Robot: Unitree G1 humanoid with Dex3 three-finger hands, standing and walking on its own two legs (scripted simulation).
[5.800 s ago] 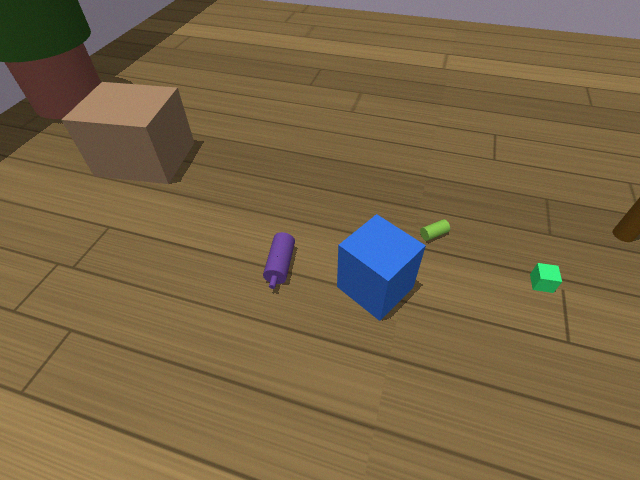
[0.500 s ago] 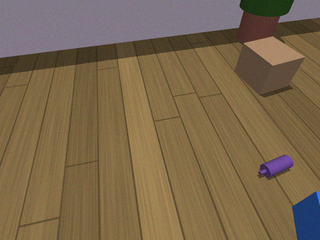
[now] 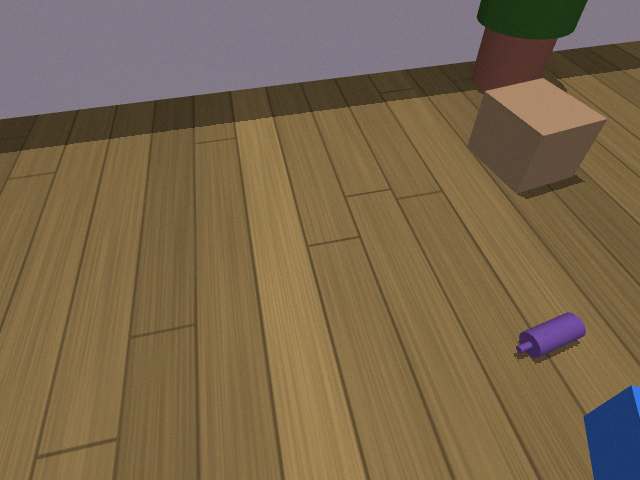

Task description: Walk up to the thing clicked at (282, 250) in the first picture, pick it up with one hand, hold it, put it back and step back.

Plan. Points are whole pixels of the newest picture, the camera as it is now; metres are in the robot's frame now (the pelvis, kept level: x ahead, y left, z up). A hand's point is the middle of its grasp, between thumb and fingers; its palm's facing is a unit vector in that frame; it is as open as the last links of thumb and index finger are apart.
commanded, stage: stand
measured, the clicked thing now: (546, 337) +0.67 -0.73 -0.74
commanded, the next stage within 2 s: walk up in 0.14 s
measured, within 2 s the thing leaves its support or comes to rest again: neither
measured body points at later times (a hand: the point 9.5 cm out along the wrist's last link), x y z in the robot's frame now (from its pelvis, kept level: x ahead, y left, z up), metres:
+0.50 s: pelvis +0.07 +0.05 -0.02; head +0.07 +0.06 +0.43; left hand +0.07 +0.39 -0.15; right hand +0.15 -0.29 -0.12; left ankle +0.10 +0.16 -0.75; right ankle +0.00 -0.10 -0.70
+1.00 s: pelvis +0.28 +0.00 -0.01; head +0.30 -0.03 +0.43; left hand +0.39 +0.31 -0.10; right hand +0.34 -0.32 -0.15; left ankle +0.25 +0.15 -0.67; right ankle +0.33 -0.11 -0.75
